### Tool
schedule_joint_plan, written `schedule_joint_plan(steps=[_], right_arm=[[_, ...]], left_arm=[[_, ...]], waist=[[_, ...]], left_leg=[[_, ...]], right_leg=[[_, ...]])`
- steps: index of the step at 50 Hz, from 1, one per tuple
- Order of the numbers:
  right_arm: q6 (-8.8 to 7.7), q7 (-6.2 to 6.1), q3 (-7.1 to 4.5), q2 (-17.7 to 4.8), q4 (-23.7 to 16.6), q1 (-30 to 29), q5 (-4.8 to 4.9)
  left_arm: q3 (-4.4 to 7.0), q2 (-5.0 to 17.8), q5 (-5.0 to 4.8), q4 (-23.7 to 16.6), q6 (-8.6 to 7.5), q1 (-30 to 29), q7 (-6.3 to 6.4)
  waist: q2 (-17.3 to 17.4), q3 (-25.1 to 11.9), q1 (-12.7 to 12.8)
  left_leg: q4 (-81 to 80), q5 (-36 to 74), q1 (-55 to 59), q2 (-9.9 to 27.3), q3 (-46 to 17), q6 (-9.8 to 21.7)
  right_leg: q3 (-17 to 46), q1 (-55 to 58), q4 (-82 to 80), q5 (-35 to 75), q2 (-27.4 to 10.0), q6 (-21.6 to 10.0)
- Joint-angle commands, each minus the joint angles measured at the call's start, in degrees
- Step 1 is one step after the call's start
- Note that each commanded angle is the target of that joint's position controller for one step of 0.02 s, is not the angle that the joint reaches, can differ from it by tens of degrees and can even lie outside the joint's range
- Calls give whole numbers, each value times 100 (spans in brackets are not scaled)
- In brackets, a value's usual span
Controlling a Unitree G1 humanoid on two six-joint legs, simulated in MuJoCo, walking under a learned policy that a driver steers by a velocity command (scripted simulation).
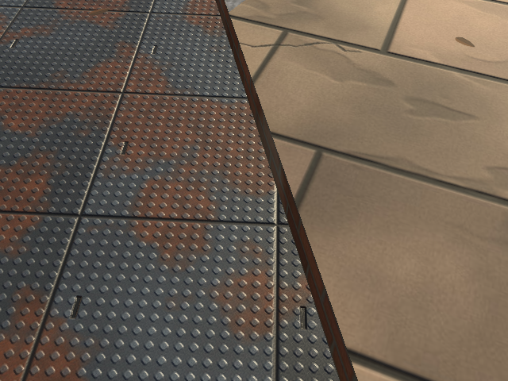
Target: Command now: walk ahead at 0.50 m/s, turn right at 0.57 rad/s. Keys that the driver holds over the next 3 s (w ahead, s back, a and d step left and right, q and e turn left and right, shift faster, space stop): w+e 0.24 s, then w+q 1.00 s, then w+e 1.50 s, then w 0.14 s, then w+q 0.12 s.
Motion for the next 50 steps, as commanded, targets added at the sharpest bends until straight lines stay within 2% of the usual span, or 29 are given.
schedule_joint_plan(steps=[1,5,7,9,11,12,13,14,15,16,17,18,19,20,21,26,31,35,38,40,41,42,43,44,45,46,47,49,50], right_arm=[[-87,-30,-194,-841,-276,-331,15],[-11,-53,-214,-1009,-118,-210,47],[40,-59,-236,-1116,-10,-25,95],[116,-60,-252,-1211,33,7,156],[169,-79,-299,-1395,34,-13,213],[193,-93,-299,-1434,-4,-124,237],[166,-92,-221,-1278,21,-77,263],[117,-44,-11,-694,-45,149,-56],[-22,44,130,-418,-129,581,11],[-104,108,-31,-1027,-60,226,262],[-119,121,-33,-1044,-198,-90,373],[-82,83,-9,-943,-187,-256,285],[-10,50,-38,-953,-157,-282,199],[80,47,-50,-932,-63,-93,206],[172,37,-65,-848,32,130,202],[291,-9,-41,-526,-104,-228,181],[325,126,27,-339,-448,-932,169],[348,272,51,-312,-847,-1360,164],[374,360,-18,-427,-1068,-1292,133],[420,344,-199,-753,-1039,-579,116],[423,282,-359,-1021,-843,345,127],[483,154,-498,-1402,-707,1018,172],[382,135,-518,-1943,-738,824,191],[306,141,-401,-1415,-835,1167,127],[236,145,-322,-1194,-770,937,105],[205,132,-277,-1073,-818,502,177],[199,117,-208,-883,-896,99,187],[189,75,-160,-802,-1026,-233,75],[171,55,-172,-849,-999,-236,89]], left_arm=[[-23,101,-2,-458,-67,-126,-75],[-111,-3,5,-653,-133,-837,-227],[-139,-12,-5,-806,-138,-1161,-294],[-117,58,22,-890,-86,-1149,-335],[7,288,45,-906,-15,-840,-333],[131,471,68,-737,25,-141,-305],[267,678,74,-516,53,717,-221],[336,1138,25,-393,64,1249,-90],[272,1338,94,-538,-39,1108,-128],[215,931,88,-457,-97,1101,-186],[144,768,111,-429,-146,810,-207],[69,568,139,-414,-186,402,-225],[4,376,184,-423,-232,92,-216],[-27,317,221,-413,-274,-63,-194],[-24,314,295,-351,-321,-87,-182],[35,386,329,12,-470,278,-49],[58,423,250,234,-445,464,48],[140,563,118,432,-338,647,84],[219,780,16,465,-219,511,131],[269,974,-37,469,-149,415,174],[244,940,-83,452,-159,265,184],[140,666,39,405,-248,434,168],[-145,-152,239,103,-407,1095,36],[-68,318,64,168,-600,537,-32],[-10,509,-121,-40,-678,-21,-28],[-47,425,-48,-122,-728,-224,25],[-11,463,83,-108,-726,-301,66],[36,487,162,-100,-615,-109,56],[30,430,194,-89,-566,-45,53]], waist=[[721,116,81],[640,264,-172],[612,334,-268],[706,220,-181],[887,-97,101],[851,-448,515],[631,-829,968],[-675,-1240,928],[-1094,-1970,583],[-161,-1733,922],[-133,-969,791],[236,-527,556],[106,-259,380],[-58,-131,224],[-96,-110,127],[3,65,256],[-27,411,541],[-47,600,667],[-258,363,474],[-398,-215,11],[-272,-666,-527],[402,-1170,-761],[2001,-1816,-7],[1135,-2502,-608],[815,-1595,-588],[321,-973,-290],[224,-557,-39],[543,-296,271],[578,-254,320]], left_leg=[[-952,1443,407,1643,-923,915],[-930,1757,455,1516,-179,755],[-841,1902,718,1612,-29,709],[-471,2946,935,1670,193,626],[407,4850,1114,1654,440,488],[1341,5449,954,1538,580,374],[2489,4803,120,1371,634,181],[4432,367,-1550,907,645,-80],[6019,-2386,-3089,73,-313,-313],[6340,-1964,-3495,383,-879,-308],[6153,-1573,-3667,609,-774,-242],[5682,-1098,-3435,876,-797,-229],[5326,-776,-3154,995,-825,-267],[5197,-515,-2799,1033,-855,-322],[5156,-321,-2654,976,-910,-385],[3892,836,-3275,704,-1257,-492],[2545,1859,-3338,648,-870,-359],[1952,1453,-3553,642,-573,-99],[1759,564,-2981,355,-90,182],[1773,-4,-1844,-52,204,448],[1312,529,-430,-222,105,660],[1178,1120,1353,307,-989,965],[885,733,3167,1791,-4096,2180],[298,327,3322,1989,-4735,2241],[179,503,2698,1809,-3878,1927],[76,762,1700,1546,-3289,1687],[-83,1002,890,1344,-2926,1557],[-470,1273,49,1141,-2710,1572],[-537,1536,-132,1103,-2579,1600]], right_leg=[[218,-663,-630,652,-265,52],[-209,-262,-1795,1449,-174,-43],[-367,-229,-2152,1358,-129,-146],[-621,172,-2245,903,66,-304],[-925,908,-2341,268,460,-533],[-1054,1798,-2592,342,713,-686],[-841,3288,-3109,887,761,-914],[992,4873,-3134,1800,-555,-1346],[3940,5720,-3992,1284,-1889,-2451],[3515,5248,-4285,601,-1833,-2324],[2649,4534,-4326,467,-1592,-2025],[2017,3692,-4476,625,-1326,-1729],[1563,3117,-4653,904,-1117,-1576],[1177,2710,-4892,1071,-983,-1481],[965,2526,-5005,1400,-996,-1469],[-216,2949,-5138,2522,-920,-1239],[-872,3284,-5365,2123,-1006,-1020],[-1103,3995,-5161,2587,-1281,-922],[-1362,4286,-4472,4582,-1322,-740],[-1476,4271,-3214,6259,-1256,-615],[-1607,3661,-2043,5975,-1039,-441],[-1577,2207,-393,3564,-649,-168],[-933,-263,1879,-2098,587,162],[213,-698,2548,-2066,534,63],[165,-1129,2327,-1505,280,-85],[102,-955,1690,-919,29,-139],[90,-658,1122,-632,-144,-114],[108,-166,724,-325,-265,-26],[51,-133,517,-227,-277,61]])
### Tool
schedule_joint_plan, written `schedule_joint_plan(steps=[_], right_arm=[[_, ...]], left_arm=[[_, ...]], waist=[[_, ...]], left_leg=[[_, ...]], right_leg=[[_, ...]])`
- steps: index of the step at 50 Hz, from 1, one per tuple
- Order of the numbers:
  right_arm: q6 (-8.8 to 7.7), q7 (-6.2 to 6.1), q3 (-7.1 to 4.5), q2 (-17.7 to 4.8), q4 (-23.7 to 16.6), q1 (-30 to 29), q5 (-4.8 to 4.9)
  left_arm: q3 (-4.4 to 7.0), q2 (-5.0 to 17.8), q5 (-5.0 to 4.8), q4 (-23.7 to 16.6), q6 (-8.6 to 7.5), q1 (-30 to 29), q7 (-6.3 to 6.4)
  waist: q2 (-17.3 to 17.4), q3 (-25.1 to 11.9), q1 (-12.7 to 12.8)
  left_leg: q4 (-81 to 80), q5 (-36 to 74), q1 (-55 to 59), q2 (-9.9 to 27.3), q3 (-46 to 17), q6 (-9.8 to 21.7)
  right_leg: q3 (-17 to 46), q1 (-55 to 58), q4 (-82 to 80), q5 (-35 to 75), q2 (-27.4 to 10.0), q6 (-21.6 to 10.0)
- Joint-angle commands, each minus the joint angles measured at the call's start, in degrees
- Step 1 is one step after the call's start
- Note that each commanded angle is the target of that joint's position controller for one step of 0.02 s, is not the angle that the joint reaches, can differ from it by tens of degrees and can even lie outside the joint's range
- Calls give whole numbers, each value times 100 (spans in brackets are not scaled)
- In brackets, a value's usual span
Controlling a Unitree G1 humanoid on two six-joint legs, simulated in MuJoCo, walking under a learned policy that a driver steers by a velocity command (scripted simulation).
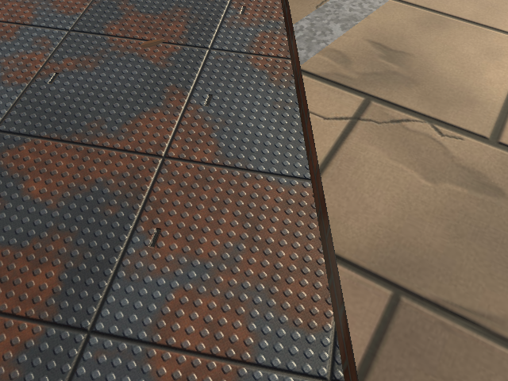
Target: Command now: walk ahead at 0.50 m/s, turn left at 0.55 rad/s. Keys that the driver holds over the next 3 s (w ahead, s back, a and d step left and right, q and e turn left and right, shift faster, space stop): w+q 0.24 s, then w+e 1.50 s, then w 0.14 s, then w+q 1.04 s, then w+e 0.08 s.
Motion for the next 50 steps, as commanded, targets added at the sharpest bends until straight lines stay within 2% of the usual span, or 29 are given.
schedule_joint_plan(steps=[1,3,4,6,7,9,13,15,16,17,18,19,21,24,26,29,31,34,36,37,38,39,40,41,42,43,44,46,50], right_arm=[[-133,-82,-156,-696,-383,-97,-12],[-122,-148,-188,-830,-306,20,-3],[-51,-180,-178,-812,-259,125,-45],[-10,-213,-174,-752,-176,357,80],[-1,-226,-191,-801,-137,415,90],[30,-264,-228,-937,-72,486,68],[62,-292,-236,-819,72,608,68],[62,-249,-162,-572,55,588,3],[48,-225,-81,-391,-76,484,-88],[23,-234,-14,-140,-11,1346,53],[-18,-225,-8,-415,-9,1317,38],[-29,-180,-94,-712,-109,654,41],[-128,-153,-95,-681,-361,-153,-101],[-207,-159,-66,-372,-406,-82,-141],[-216,-184,-3,-248,-495,-355,-153],[-281,-143,78,-89,-571,-949,-130],[-331,-95,72,-132,-602,-1241,-57],[-367,-54,-6,-289,-737,-1504,31],[-412,-57,-93,-438,-717,-1264,49],[-423,-82,-159,-529,-633,-894,37],[-435,-133,-241,-702,-553,-274,-16],[-406,-181,-310,-1051,-437,605,-88],[-324,-88,-380,-1397,-254,795,-125],[-333,-53,-269,-858,-301,577,-77],[-334,-57,-179,-558,-303,316,-34],[-336,-49,-114,-394,-304,2,-66],[-332,-51,-80,-262,-246,-209,-106],[-369,-80,-83,-234,-123,-302,-144],[-395,-115,-181,-487,132,-222,-100]], left_arm=[[175,589,103,-375,14,192,19],[130,488,132,-505,50,-211,20],[82,346,141,-453,68,-217,-11],[45,308,82,-683,32,-908,-37],[11,242,58,-762,6,-1228,-67],[43,383,5,-809,-48,-1466,-140],[153,621,4,-668,-137,-1188,-178],[235,739,73,-464,-178,-457,-127],[288,944,138,-379,-178,390,-100],[441,1352,195,26,-124,1325,-124],[368,1045,-36,85,-121,1322,-189],[269,705,-112,4,-82,918,-176],[188,603,-35,-158,8,336,-163],[121,495,-36,-106,28,420,-128],[161,639,-81,-48,71,538,-55],[264,897,-119,46,167,696,47],[280,904,-150,116,246,931,75],[301,884,-207,151,311,1102,77],[331,878,-206,108,328,1051,86],[309,760,-189,74,330,1028,83],[238,521,-149,5,312,987,64],[88,7,11,-110,300,1200,38],[41,7,-237,-290,239,1835,60],[181,546,-299,-90,275,1701,106],[231,703,-231,-154,308,1166,95],[237,619,-177,-140,350,973,91],[254,568,-128,-208,377,828,76],[246,407,-134,-270,448,788,12],[182,236,-112,-513,486,300,-62]], waist=[[331,-361,235],[292,-207,146],[480,-338,102],[440,-169,-145],[530,-162,-250],[576,-286,-300],[705,-415,-174],[771,-888,153],[434,-1573,533],[-1195,-2149,458],[-1242,-1845,459],[-801,-965,548],[-157,-132,383],[-367,-183,131],[-470,-164,172],[-464,-197,353],[-503,-191,476],[-546,-159,473],[-626,-224,256],[-621,-344,45],[-458,-712,-287],[731,-1576,-495],[2600,-1881,-156],[1565,-1177,-235],[977,-599,-278],[527,-350,-155],[585,-171,-54],[825,-127,58],[502,-20,30]], left_leg=[[-1274,1653,606,1536,-1809,1174],[-1270,1985,286,1343,-1476,1056],[-1110,2120,417,1324,-1461,984],[-1040,1624,530,1144,-1436,803],[-1006,1403,639,1163,-1532,758],[-865,1223,879,1320,-1830,708],[-287,1414,1322,1472,-2220,506],[585,2187,1258,1121,-1878,277],[1930,1506,586,798,-1498,63],[4045,-659,-1299,-39,-901,-419],[4776,-2298,-2228,137,-979,-476],[5235,-1857,-2771,475,-912,-499],[4732,-1065,-2748,815,-621,-480],[3708,-708,-2184,1023,-424,-627],[2804,-601,-1966,1000,-265,-808],[1418,535,-1211,817,-159,-986],[966,1191,-743,667,-159,-1055],[459,999,-439,612,-309,-935],[195,755,22,670,-338,-757],[38,607,537,724,-305,-610],[-26,351,1465,1069,-507,-384],[69,339,2946,2197,-1572,-57],[-777,-1272,3573,3175,-4099,690],[-993,-1944,3019,2939,-3970,612],[-988,-1475,2437,2693,-2971,443],[-1082,-742,1909,2394,-2273,354],[-1168,-102,1594,2210,-1800,350],[-1374,647,1212,2034,-1121,342],[-1615,1429,1252,2194,-493,530]], right_leg=[[108,-793,-589,476,-230,165],[-15,-783,-1486,1040,-126,314],[-84,-769,-1360,1179,-3,371],[10,-775,-2716,1706,90,349],[-5,-670,-3273,1907,231,326],[34,-393,-3878,2058,417,285],[61,324,-4412,1953,502,24],[-62,1694,-4609,2124,407,-339],[757,3068,-4319,2191,-327,-738],[3267,4756,-4659,1041,-1463,-1860],[4520,4702,-5259,-555,-1733,-1993],[4018,4067,-5352,-1207,-1562,-1768],[2957,2686,-5546,-206,-1066,-1515],[2253,2152,-5718,996,-576,-1428],[1872,1875,-5839,1609,-467,-1489],[1402,1458,-5790,1955,-254,-1301],[1413,1281,-5777,1720,-242,-1231],[1777,1478,-5465,1189,-357,-1105],[2024,1575,-5125,982,-385,-956],[2001,1489,-4806,1033,-246,-839],[1722,1162,-3938,1092,30,-659],[977,271,-1974,-540,558,-415],[467,-1273,-457,-1649,820,-268],[662,-1661,309,-1098,409,-179],[583,-1740,392,-567,266,-164],[528,-1499,241,-116,96,-113],[532,-1381,6,143,-23,-79],[394,-1045,-194,371,-167,-41],[352,-1295,-1049,847,-242,72]])
Over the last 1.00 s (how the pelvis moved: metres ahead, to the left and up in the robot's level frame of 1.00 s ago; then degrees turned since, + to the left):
0.52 0.01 -0.01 8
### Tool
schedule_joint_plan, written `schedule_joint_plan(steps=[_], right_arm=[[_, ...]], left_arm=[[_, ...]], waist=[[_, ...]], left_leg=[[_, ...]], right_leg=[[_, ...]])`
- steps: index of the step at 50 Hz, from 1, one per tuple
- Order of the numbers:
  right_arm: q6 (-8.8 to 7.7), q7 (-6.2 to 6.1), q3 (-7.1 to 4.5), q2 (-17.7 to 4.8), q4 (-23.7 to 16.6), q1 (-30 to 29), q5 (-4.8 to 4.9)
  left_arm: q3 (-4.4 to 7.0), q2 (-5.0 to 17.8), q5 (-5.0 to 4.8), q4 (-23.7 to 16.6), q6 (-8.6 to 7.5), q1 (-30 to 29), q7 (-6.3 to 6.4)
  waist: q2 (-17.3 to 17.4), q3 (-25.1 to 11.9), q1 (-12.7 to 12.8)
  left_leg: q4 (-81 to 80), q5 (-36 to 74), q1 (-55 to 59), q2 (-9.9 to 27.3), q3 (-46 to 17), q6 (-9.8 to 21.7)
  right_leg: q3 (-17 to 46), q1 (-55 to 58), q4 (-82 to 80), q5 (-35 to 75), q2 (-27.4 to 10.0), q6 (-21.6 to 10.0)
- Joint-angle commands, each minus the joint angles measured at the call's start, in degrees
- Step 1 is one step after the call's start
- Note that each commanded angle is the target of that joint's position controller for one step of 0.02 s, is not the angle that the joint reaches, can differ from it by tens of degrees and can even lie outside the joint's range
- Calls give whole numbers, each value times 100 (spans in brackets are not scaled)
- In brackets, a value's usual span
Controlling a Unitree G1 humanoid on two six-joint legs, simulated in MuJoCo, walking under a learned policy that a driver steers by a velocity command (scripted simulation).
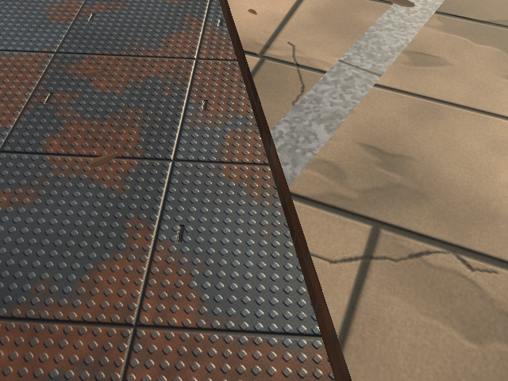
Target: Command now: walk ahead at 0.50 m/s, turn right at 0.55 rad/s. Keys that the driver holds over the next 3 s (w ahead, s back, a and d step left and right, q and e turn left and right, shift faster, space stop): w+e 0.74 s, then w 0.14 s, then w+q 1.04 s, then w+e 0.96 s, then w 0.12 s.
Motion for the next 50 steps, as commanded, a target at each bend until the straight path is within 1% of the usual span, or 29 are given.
schedule_joint_plan(steps=[1,7,9,11,12,13,14,15,16,17,18,20,22,24,28,32,35,36,37,38,39,40,41,42,43,44,45,47,50], right_arm=[[-88,-43,-200,-801,-264,-322,13],[58,-107,-266,-1088,-25,-129,126],[111,-105,-297,-1233,20,-120,175],[152,-121,-340,-1411,15,-169,246],[171,-119,-294,-1352,-37,-352,277],[131,-123,-209,-1137,-122,-384,197],[16,-33,68,-263,-353,276,-97],[-151,34,36,-687,-396,-65,89],[-203,73,-60,-1006,-480,-417,277],[-211,44,-46,-973,-529,-544,205],[-184,-3,-72,-989,-513,-629,49],[-70,-30,-122,-992,-482,-434,9],[7,-40,-88,-799,-473,-479,-51],[50,-49,-27,-597,-581,-877,-83],[81,-28,69,-350,-807,-1747,-9],[44,2,-48,-676,-959,-1902,147],[-18,21,-211,-947,-904,-1429,168],[-53,-5,-268,-1007,-841,-1069,112],[-96,2,-306,-1157,-888,-654,7],[-81,13,-313,-1438,-830,-130,-106],[-7,98,-354,-1406,-526,371,-53],[40,123,-252,-908,-472,421,13],[107,118,-167,-689,-370,279,62],[139,104,-103,-638,-296,158,36],[135,63,-71,-632,-205,107,-24],[115,26,-37,-605,-93,166,-60],[122,22,1,-484,85,395,-37],[203,36,160,-135,453,986,-9],[349,-38,306,-48,782,1317,-4]], left_arm=[[-34,48,13,-470,-46,-143,-82],[-144,-6,37,-744,-65,-937,-294],[-82,152,44,-868,-28,-1027,-312],[70,395,64,-824,38,-447,-304],[207,573,70,-575,74,478,-269],[383,1026,45,-386,117,1324,-158],[402,1719,32,-485,31,1054,-128],[314,1321,80,-615,-75,1197,-195],[228,1020,115,-538,-136,954,-243],[157,820,104,-553,-141,599,-263],[68,613,133,-639,-147,234,-258],[-14,479,232,-751,-171,-51,-174],[1,579,225,-698,-199,12,-80],[33,698,197,-596,-184,269,6],[50,717,128,-478,-144,529,106],[78,684,28,-429,-114,597,134],[108,638,52,-473,-74,466,160],[68,499,49,-514,-85,421,150],[-46,175,88,-586,-105,514,103],[-192,-335,192,-566,-97,1306,58],[-160,-41,-136,-492,-81,1829,100],[-44,351,-176,-226,-23,1612,112],[-32,370,-90,-332,4,935,103],[-65,242,-8,-444,1,448,92],[-104,56,30,-589,-30,214,61],[-166,-150,-4,-656,-51,150,34],[-239,-371,-30,-724,-77,46,21],[-430,-789,-93,-870,-112,-141,-24],[-826,-1335,6,-1453,-211,-856,-150]], waist=[[667,157,76],[623,247,-184],[683,152,-98],[790,-274,319],[765,-683,855],[216,-1000,1243],[-1393,-1216,371],[-623,-1898,863],[-139,-1012,803],[109,-459,578],[220,-131,396],[-43,-57,88],[-18,-49,46],[-16,-10,178],[-291,59,473],[-508,69,445],[-669,-3,185],[-619,-203,-31],[-205,-931,-229],[1413,-1813,77],[2643,-2085,58],[1534,-1305,-148],[955,-604,-262],[738,-110,-265],[724,97,-176],[791,177,-94],[852,186,-92],[938,154,-59],[683,482,191]], left_leg=[[-959,1707,362,1681,-921,941],[-823,2237,566,1648,8,755],[-334,3606,811,1650,258,635],[797,5116,922,1625,478,473],[1879,5149,532,1430,612,299],[3588,3248,-789,1138,664,-32],[5676,-2272,-3045,129,121,-376],[6280,-2227,-3646,79,-1083,-368],[6179,-1567,-4041,301,-1065,-285],[5810,-1071,-3978,524,-964,-250],[5426,-713,-3685,667,-951,-289],[5100,-274,-3071,741,-939,-457],[4531,7,-2926,680,-785,-591],[3704,508,-2911,564,-661,-686],[2134,1606,-2170,169,-563,-714],[1378,1449,-1836,123,-883,-573],[836,1031,-1299,181,-883,-313],[471,1175,-740,197,-757,-180],[546,1612,435,713,-1127,24],[869,2709,2393,1974,-2572,576],[-67,515,2777,2685,-4619,1321],[-325,-1400,2119,2346,-4355,1260],[-401,-1818,1406,2090,-3588,1100],[-489,-1497,804,1839,-3057,1096],[-594,-1346,471,1678,-2783,1108],[-687,-1260,286,1580,-2587,1084],[-704,-1374,337,1512,-2577,1179],[-595,-1649,626,1738,-2912,1437],[-372,-1430,416,1909,-2905,1262]], right_leg=[[210,-643,-687,561,-289,59],[-421,86,-2032,1150,-99,-153],[-682,466,-2249,689,162,-346],[-927,1409,-2502,264,546,-595],[-958,2621,-3007,691,764,-777],[-126,4154,-3316,1182,366,-1069],[2895,5499,-3509,1452,-1147,-2014],[4220,5493,-4457,-20,-1591,-2488],[3697,4904,-4687,-529,-1433,-2250],[3123,4144,-4720,-450,-1191,-2015],[2680,3449,-4820,79,-987,-1856],[2172,2737,-4983,1084,-742,-1756],[1681,2459,-4936,2069,-571,-1678],[1351,2392,-4851,2540,-414,-1536],[1083,2032,-4665,2224,-106,-1211],[1721,2484,-4414,1687,-374,-1121],[2136,2856,-3920,1730,-468,-1001],[2021,2903,-3436,2174,-210,-882],[1690,2662,-2289,1826,176,-716],[957,1148,-557,-1269,899,-329],[485,-170,1086,-2320,993,-35],[522,-631,2220,-1788,662,102],[227,-899,2721,-1405,545,93],[56,-1013,3169,-1276,485,76],[45,-1148,3513,-1202,406,12],[23,-1252,3892,-1253,357,-83],[-72,-1671,4539,-1371,409,-157],[-167,-3117,6625,-1645,514,-331],[29,-4988,7903,-1410,405,-419]])
Over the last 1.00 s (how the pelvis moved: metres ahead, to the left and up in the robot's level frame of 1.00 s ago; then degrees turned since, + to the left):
0.52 0.08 0.01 -7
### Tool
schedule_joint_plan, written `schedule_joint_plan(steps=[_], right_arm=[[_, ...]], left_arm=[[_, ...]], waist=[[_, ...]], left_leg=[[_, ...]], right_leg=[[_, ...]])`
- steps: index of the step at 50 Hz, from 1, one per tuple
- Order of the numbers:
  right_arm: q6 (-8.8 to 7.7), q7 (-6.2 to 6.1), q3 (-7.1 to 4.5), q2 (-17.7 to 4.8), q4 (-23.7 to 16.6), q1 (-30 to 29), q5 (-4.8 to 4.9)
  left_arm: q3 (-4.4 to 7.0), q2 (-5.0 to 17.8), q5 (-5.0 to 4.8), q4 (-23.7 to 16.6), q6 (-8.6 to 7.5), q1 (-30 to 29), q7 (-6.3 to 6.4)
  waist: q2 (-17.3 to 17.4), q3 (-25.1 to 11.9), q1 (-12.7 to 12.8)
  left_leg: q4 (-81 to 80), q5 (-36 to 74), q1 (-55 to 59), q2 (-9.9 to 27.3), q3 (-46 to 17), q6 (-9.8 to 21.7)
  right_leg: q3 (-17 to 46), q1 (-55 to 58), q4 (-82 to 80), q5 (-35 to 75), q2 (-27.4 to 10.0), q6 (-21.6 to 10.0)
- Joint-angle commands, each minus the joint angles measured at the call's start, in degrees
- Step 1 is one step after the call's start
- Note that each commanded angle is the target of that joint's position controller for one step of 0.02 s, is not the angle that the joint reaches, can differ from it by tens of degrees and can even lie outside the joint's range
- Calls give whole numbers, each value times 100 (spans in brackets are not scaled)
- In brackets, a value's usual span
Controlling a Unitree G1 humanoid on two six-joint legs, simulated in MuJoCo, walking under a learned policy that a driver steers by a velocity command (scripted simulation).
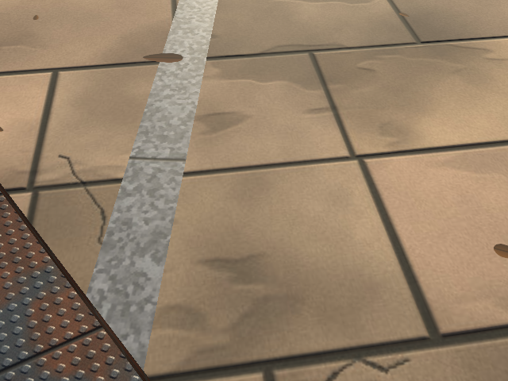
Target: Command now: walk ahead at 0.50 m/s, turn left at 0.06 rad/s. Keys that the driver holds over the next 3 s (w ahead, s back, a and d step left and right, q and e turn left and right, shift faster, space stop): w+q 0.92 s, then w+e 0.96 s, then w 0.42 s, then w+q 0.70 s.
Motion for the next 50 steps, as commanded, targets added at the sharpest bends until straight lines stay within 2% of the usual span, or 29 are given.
schedule_joint_plan(steps=[1,4,5,7,8,10,11,12,13,14,15,16,17,19,22,24,29,31,35,37,38,39,40,41,42,43,44,47,50], right_arm=[[73,-65,166,-196,39,317,-11],[70,-237,190,-625,-310,-451,37],[2,-283,132,-777,-298,-282,115],[-24,-275,-13,-949,-236,-19,385],[52,-271,-52,-979,-147,185,474],[180,-285,-59,-1007,-19,701,236],[184,-304,-39,-951,5,661,140],[87,-342,-38,-882,-148,175,30],[-46,-296,-29,-327,-703,-128,173],[-120,-67,-33,-104,-705,51,120],[-112,42,-125,-236,-931,-479,194],[7,28,-59,-158,-1216,-1047,253],[120,-39,-49,-98,-1248,-1065,289],[336,-82,-165,-370,-1093,-475,315],[375,-156,-134,-238,-1277,-931,141],[293,-116,-144,-382,-1571,-1514,125],[248,110,-155,-562,-1772,-1972,195],[198,233,-53,-385,-1984,-2516,302],[110,326,-179,-670,-2050,-2484,262],[114,299,-329,-945,-1976,-1864,274],[113,263,-487,-1184,-1753,-983,283],[142,193,-693,-1585,-1481,39,279],[106,138,-800,-2251,-1519,59,293],[-101,171,-650,-1878,-1800,-112,208],[-242,202,-489,-1391,-1767,-268,140],[-317,197,-447,-1270,-1734,-441,127],[-333,197,-396,-1159,-1767,-778,153],[-360,147,-264,-957,-1792,-1151,82],[-359,93,-165,-929,-1506,-830,63]], left_arm=[[-481,-676,59,-965,-183,-614,-142],[-623,-336,293,-1410,-308,-1052,-113],[-631,-315,398,-1560,-342,-1305,-21],[-602,-277,414,-1565,-385,-1471,89],[-609,-355,361,-1519,-383,-1406,122],[-346,58,79,-1384,-443,-974,92],[-196,331,-45,-1311,-481,-496,71],[-15,785,-3,-1095,-504,515,21],[214,1713,337,-690,-470,1476,-39],[218,1532,425,-574,-424,1553,31],[93,1017,156,-464,-460,846,10],[-7,548,28,-286,-426,367,-33],[-78,155,112,31,-389,52,-84],[-66,-181,326,321,-392,-426,-78],[81,76,258,758,-494,84,69],[199,359,206,930,-484,539,203],[309,858,282,842,-438,801,308],[398,1116,147,887,-359,846,323],[511,1528,34,900,-315,716,205],[572,1685,-42,940,-220,679,136],[571,1714,-98,908,-174,550,112],[493,1516,11,816,-197,629,165],[233,617,268,418,-310,897,175],[181,835,101,200,-585,733,125],[257,1162,-95,-27,-722,-11,72],[201,1086,-98,-97,-809,-247,81],[182,1047,23,-27,-834,-195,104],[247,1161,135,93,-595,148,56],[167,954,199,148,-412,-119,84]], waist=[[464,616,422],[287,471,694],[396,289,610],[613,-142,435],[944,-290,449],[1739,-662,677],[1921,-845,982],[1656,-1319,1521],[-1511,-1863,1544],[-1988,-2194,1256],[-1191,-843,881],[-960,106,650],[-649,714,287],[-711,675,-242],[-336,707,-53],[-111,560,127],[-43,399,372],[-147,580,574],[-184,608,450],[-367,298,86],[-290,-155,-397],[-70,-696,-773],[1442,-852,-197],[1117,-2255,-187],[653,-1605,-325],[360,-1026,-196],[-71,-702,65],[113,-467,476],[328,-161,363]], left_leg=[[-1018,-1247,644,1916,-2411,1028],[-1786,-826,-1488,1186,-1605,915],[-2179,-411,-1852,1245,-1667,998],[-2494,953,-1483,1239,-1210,951],[-2172,2164,-784,1246,-1028,883],[-963,6152,729,1324,-1116,826],[-65,7794,1219,1377,-1093,728],[1429,8141,721,1301,-1021,688],[3704,3305,-1257,192,-869,335],[5554,-224,-2633,-708,-1945,149],[6533,-567,-3488,-381,-1876,113],[6705,-568,-3887,33,-1222,173],[6852,-585,-3789,316,-782,231],[6264,154,-2821,433,-764,153],[5875,1049,-3308,403,-697,123],[4690,1234,-3615,443,-619,99],[3198,1355,-3314,427,160,-144],[1886,1271,-2799,484,338,-83],[1156,805,-2406,403,532,323],[966,370,-1544,29,823,549],[489,576,-377,-249,917,725],[592,430,1424,-203,366,887],[350,-466,3252,1384,-2630,1753],[-982,-2047,3679,2263,-5621,2507],[-1261,-1721,3236,2164,-4995,2065],[-1194,-1069,2508,1942,-4154,1810],[-1102,-227,1744,1684,-3490,1617],[-1297,949,626,1280,-2513,1473],[-1473,1649,228,1168,-1750,1347]], right_leg=[[394,-3287,1653,202,-256,-61],[-177,-1279,-1493,1343,-704,305],[-221,-352,-2087,1682,-779,407],[-623,1301,-3684,1522,-798,385],[-791,1586,-4331,732,-634,335],[-1244,1952,-5189,-825,76,78],[-825,2267,-5903,-646,140,-169],[446,3403,-6542,-162,-448,-576],[3612,4788,-9419,-376,-1795,-1257],[6592,5204,-11097,-1339,-2695,-1821],[5882,4275,-11063,-1737,-2841,-1673],[4556,3433,-10791,-2312,-2627,-1313],[3322,2513,-10541,-2199,-2349,-899],[1227,1849,-10476,-807,-1752,-236],[258,2864,-10798,493,-1827,-327],[-257,3898,-11121,1009,-1688,-346],[-1017,4882,-11580,1428,-1543,-598],[-1307,5056,-11881,1560,-1642,-564],[-1512,6131,-11444,3896,-1927,-545],[-1658,6233,-10275,6041,-1846,-518],[-1797,5947,-9117,6445,-1620,-425],[-1752,4663,-7476,5291,-1353,-240],[-1502,1795,-5279,417,-404,197],[324,1166,-4035,-353,187,198],[731,623,-4033,319,-194,46],[699,626,-4389,866,-431,-65],[684,914,-4763,1196,-641,-47],[593,1540,-5306,1631,-865,108],[296,1291,-5731,2215,-882,301]])
Over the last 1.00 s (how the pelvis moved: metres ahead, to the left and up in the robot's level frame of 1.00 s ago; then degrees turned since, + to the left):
0.47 -0.08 -0.01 -30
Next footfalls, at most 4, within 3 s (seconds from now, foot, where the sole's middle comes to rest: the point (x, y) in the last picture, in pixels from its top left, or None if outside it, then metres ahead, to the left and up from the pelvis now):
0.24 right None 0.27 -0.16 -0.63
0.78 left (189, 364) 0.51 0.15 -0.63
1.36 right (202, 219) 0.94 0.14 -0.63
1.86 left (131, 166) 1.16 0.37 -0.63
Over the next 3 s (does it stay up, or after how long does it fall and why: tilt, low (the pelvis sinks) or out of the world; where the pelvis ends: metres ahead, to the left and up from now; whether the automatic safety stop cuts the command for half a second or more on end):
stays up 1.61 0.29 0.14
